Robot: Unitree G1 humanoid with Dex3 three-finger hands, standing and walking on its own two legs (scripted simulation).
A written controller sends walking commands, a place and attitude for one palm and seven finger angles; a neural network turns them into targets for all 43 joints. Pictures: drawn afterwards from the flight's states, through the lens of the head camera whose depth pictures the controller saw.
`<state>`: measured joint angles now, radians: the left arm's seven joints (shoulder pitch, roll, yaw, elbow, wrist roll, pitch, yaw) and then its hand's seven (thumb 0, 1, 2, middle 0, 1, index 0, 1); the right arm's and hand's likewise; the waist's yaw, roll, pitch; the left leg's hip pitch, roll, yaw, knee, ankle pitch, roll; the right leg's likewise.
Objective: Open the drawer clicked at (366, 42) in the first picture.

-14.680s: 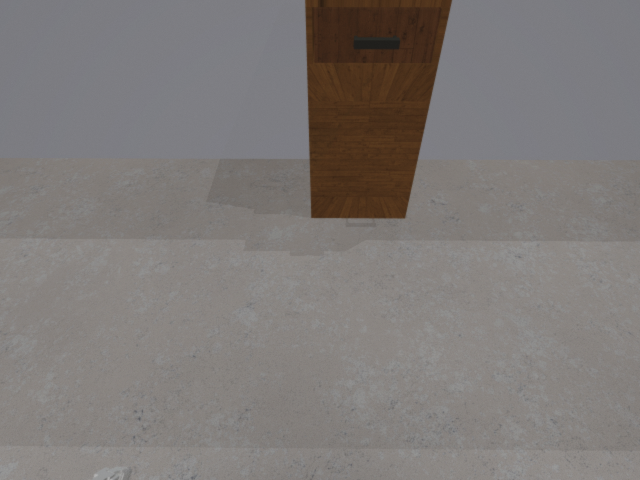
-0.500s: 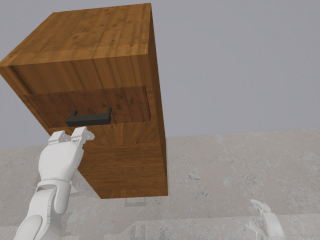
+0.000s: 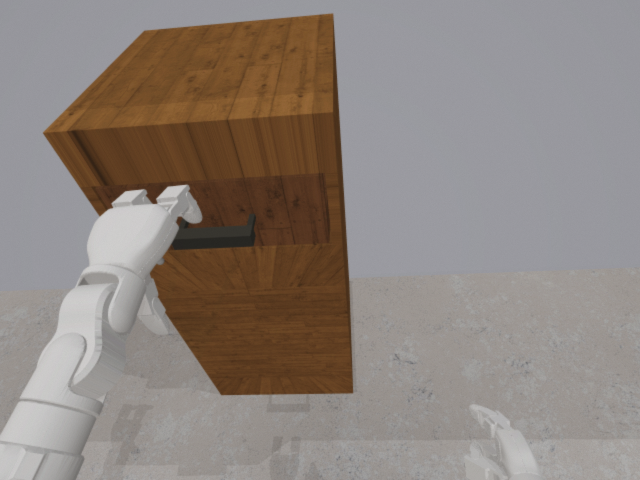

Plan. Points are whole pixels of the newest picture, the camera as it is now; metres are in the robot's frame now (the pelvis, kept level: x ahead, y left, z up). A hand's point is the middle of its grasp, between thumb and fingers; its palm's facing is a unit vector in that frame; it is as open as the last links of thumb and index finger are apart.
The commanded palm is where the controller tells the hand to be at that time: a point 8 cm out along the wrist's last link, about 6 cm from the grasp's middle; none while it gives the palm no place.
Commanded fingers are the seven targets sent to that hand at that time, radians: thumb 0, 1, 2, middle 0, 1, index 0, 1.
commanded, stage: raise the hand with hooked fingers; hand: left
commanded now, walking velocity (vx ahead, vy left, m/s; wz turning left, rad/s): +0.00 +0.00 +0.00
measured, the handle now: (215, 229) +0.49 +0.27 +0.02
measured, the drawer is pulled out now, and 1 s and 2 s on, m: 0.00 0.00 0.00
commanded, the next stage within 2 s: move the hooked fingers above the handle in 0.26 s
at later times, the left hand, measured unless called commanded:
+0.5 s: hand (175, 269) +0.31 +0.23 +0.13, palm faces +0.07 -0.06 -1.00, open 13.9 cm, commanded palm +0.29 +0.23 +0.18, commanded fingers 0.00 -0.50 0.30 -0.30 -1.20 -0.30 -1.20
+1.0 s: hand (187, 252) +0.36 +0.24 +0.11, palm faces +0.01 -0.05 -1.00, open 13.9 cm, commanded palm +0.34 +0.25 +0.16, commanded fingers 0.00 -0.50 0.30 -0.30 -1.20 -0.30 -1.20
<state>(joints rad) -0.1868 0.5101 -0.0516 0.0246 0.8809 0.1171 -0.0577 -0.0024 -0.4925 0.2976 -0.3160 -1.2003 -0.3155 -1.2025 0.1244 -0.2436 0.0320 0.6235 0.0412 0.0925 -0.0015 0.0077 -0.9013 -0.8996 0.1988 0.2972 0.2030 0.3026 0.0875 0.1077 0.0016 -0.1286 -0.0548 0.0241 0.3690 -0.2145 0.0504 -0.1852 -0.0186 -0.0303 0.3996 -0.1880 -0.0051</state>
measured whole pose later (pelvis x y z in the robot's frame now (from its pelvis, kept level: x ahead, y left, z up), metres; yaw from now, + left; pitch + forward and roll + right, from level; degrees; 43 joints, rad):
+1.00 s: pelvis +0.01 -0.03 +0.00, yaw +0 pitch +3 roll +1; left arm -0.29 0.55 0.01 0.29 0.89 -0.04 0.00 0.00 -0.49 0.30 -0.32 -1.20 -0.32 -1.20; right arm 0.19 -0.29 -0.02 0.64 0.05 0.09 -0.04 0.01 -0.90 -0.90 0.20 0.30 0.20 0.30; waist 0.05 0.09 -0.02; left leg -0.24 -0.02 0.01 0.43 -0.25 0.02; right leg -0.29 0.02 -0.04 0.45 -0.22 -0.04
